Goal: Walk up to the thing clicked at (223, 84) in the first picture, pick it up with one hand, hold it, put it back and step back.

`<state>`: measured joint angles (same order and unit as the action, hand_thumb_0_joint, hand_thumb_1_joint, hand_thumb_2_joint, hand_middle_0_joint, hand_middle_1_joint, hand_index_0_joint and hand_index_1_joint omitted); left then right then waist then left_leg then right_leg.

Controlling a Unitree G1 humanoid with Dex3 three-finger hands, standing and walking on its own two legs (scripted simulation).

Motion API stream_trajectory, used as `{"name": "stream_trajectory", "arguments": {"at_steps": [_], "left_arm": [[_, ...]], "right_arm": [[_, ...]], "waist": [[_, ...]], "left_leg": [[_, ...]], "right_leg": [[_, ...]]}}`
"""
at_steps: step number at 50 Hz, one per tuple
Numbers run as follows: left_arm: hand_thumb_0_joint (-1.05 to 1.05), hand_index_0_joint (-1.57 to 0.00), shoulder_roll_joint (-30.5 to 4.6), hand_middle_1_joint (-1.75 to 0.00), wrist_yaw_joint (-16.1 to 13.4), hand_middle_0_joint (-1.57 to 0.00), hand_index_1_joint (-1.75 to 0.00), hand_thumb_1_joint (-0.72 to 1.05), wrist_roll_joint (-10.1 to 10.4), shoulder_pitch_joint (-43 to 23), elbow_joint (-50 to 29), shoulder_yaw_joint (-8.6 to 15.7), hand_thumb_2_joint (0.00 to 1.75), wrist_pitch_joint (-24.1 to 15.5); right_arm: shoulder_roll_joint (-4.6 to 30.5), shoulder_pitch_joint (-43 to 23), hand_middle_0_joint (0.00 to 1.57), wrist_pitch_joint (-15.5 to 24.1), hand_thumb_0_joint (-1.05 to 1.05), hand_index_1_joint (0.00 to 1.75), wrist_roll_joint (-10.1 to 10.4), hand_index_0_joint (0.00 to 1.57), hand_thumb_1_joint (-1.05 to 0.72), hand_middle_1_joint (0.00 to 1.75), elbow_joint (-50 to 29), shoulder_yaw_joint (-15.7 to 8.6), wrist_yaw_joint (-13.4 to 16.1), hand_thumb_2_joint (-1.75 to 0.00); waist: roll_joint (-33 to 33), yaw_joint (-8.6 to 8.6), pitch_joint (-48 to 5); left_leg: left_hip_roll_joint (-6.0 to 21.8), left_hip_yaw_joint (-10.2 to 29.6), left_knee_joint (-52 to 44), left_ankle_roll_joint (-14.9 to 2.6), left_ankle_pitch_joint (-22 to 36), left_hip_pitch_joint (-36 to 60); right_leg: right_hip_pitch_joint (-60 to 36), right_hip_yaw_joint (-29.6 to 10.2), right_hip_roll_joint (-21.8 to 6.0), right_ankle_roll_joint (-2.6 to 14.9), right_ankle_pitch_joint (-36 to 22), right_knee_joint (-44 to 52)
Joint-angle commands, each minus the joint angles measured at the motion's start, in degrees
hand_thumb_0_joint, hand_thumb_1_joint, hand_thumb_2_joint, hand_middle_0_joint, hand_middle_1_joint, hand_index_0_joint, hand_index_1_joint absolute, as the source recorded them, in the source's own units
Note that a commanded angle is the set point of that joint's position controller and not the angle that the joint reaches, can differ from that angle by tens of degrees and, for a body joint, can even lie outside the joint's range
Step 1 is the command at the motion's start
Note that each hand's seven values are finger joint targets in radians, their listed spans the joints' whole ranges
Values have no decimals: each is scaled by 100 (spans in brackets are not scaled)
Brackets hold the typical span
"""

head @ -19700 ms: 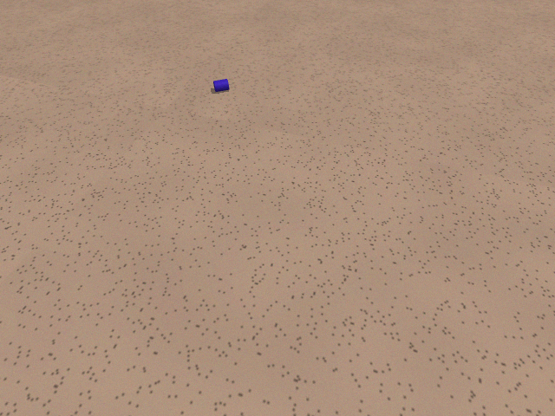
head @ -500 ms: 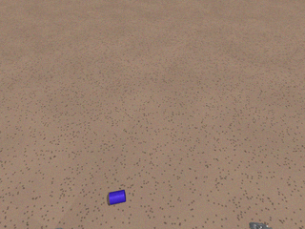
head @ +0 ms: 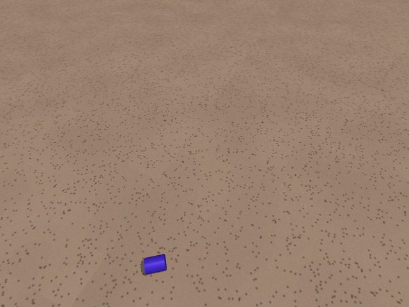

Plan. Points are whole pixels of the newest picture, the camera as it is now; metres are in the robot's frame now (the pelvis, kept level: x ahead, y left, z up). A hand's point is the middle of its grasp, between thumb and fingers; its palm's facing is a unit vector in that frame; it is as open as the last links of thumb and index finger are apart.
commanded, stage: walk up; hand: left
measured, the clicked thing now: (155, 264) +0.42 +0.25 -0.74
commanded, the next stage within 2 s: stand in 0.16 s
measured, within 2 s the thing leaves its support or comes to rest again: neither
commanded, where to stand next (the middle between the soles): +0.03 +0.02 m, yaw -1 degrees
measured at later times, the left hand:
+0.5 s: hand out of the picture +0.07 +0.25 -0.16, palm faces -0.03 -0.94 -0.34, open 7.4 cm
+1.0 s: hand out of the picture +0.06 +0.25 -0.16, palm faces -0.02 -0.94 -0.35, open 7.4 cm
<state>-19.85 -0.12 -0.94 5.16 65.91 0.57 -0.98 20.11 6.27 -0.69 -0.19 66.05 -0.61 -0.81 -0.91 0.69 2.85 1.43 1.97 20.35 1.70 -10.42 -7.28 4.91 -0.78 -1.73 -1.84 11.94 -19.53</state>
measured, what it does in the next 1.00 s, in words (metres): stands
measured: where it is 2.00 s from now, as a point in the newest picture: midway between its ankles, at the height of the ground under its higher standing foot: outside the picture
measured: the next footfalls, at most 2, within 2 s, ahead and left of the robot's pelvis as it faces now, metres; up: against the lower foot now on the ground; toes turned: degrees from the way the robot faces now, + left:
none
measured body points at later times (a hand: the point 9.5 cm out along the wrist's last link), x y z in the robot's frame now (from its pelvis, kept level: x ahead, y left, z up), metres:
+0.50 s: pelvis -0.01 +0.00 +0.00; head +0.00 +0.00 +0.45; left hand +0.07 +0.30 -0.13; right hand +0.08 -0.30 -0.13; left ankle +0.01 +0.14 -0.75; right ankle -0.01 -0.14 -0.75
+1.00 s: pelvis -0.01 +0.00 +0.00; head -0.01 +0.00 +0.45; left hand +0.06 +0.30 -0.13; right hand +0.06 -0.30 -0.13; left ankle +0.01 +0.14 -0.75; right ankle -0.01 -0.14 -0.75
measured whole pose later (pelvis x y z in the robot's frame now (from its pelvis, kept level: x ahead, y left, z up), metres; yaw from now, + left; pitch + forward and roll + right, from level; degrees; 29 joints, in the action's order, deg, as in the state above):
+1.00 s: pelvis -0.01 +0.00 +0.00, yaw +0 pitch -3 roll +0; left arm -20.3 0.4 -0.9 7.2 64.1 0.2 -0.4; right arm 20.3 6.7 0.0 -0.5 64.8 0.1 -0.7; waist -0.4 0.3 3.2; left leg 1.6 2.5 19.9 2.0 -9.1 -8.0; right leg 5.6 -0.3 -1.5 -1.6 11.0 -19.5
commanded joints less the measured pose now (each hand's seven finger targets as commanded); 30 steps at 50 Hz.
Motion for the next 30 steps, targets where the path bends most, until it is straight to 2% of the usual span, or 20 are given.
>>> {"name": "stream_trajectory", "arguments": {"at_steps": [1, 7, 8, 10, 16, 19, 21, 25, 28, 30], "left_arm": [[0, -20, -1287, -30, -67, -20, -30, 90, 19, -334, -367, 244, 90, -109], [0, -20, -1272, -30, -63, -20, -30, 90, 21, -297, -361, 237, 90, -103], [0, -20, -1275, -30, -60, -20, -30, 90, 37, -213, -407, 226, 90, -84], [0, -20, -1291, -30, -61, -20, -30, 90, 62, -181, -422, 234, 90, -73], [0, -20, -1274, -30, -45, -20, -30, 90, 49, -159, -466, 217, 90, -69], [0, -20, -1256, -30, -38, -20, -30, 90, 30, -157, -474, 204, 90, -68], [0, -20, -1285, -30, -31, -20, -30, 90, 34, -113, -452, 204, 90, -61], [0, -20, -1288, -30, -26, -20, -30, 90, 27, -154, -491, 205, 90, -57], [0, -20, -1284, -30, -16, -20, -30, 90, 32, -85, -484, 197, 90, -62], [0, -20, -1297, -30, -21, -20, -30, 90, 32, -69, -474, 205, 90, -65]], "right_arm": [[1213, -286, 20, 141, 0, 30, -1, 20, -90, 30, -373, -230, 73, -90], [1200, -313, 20, 150, 0, 30, -16, 20, -90, 30, -394, -233, 81, -90], [1224, -354, 20, 189, 0, 30, -38, 20, -90, 30, -456, -214, 101, -90], [1233, -323, 20, 218, 0, 30, -27, 20, -90, 30, -452, -210, 109, -90], [1225, -381, 20, 218, 0, 30, -11, 20, -90, 30, -495, -207, 106, -90], [1225, -383, 20, 207, 0, 30, -15, 20, -90, 30, -496, -195, 106, -90], [1207, -371, 20, 198, 0, 30, -6, 20, -90, 30, -482, -180, 95, -90], [1229, -396, 20, 196, 0, 30, -23, 20, -90, 30, -495, -193, 96, -90], [1251, -351, 20, 202, 0, 30, -19, 20, -90, 30, -484, -186, 96, -90], [1239, -356, 20, 200, 0, 30, -15, 20, -90, 30, -489, -189, 94, -90]], "waist": [[67, -29, -377], [44, -42, -340], [203, -78, -239], [150, -78, -317], [60, -57, -534], [28, -47, -476], [50, -39, -341], [40, -40, -332], [13, -45, -382], [61, -52, -353]], "left_leg": [[464, 342, -344, -304, 681, 6], [457, 344, -343, -305, 739, 61], [582, 400, -324, -285, 1152, 38], [587, 391, -305, -254, 1376, 168], [580, 349, -282, -238, 1204, 282], [545, 320, -288, -247, 945, 179], [528, 353, -389, -234, 644, 101], [543, 366, -373, -223, 601, 116], [549, 376, -353, -244, 724, 65], [546, 377, -346, -248, 667, 109]], "right_leg": [[-11, -275, -461, 260, -667, 332], [78, -278, -447, 254, -676, 330], [112, -323, -546, 240, -1029, 303], [93, -303, -537, 224, -1109, 272], [43, -316, -543, 228, -1012, 329], [39, -343, -550, 230, -921, 393], [127, -346, -526, 223, -633, 424], [225, -352, -520, 238, -465, 440], [90, -352, -538, 239, -668, 405], [164, -366, -541, 246, -563, 416]]}}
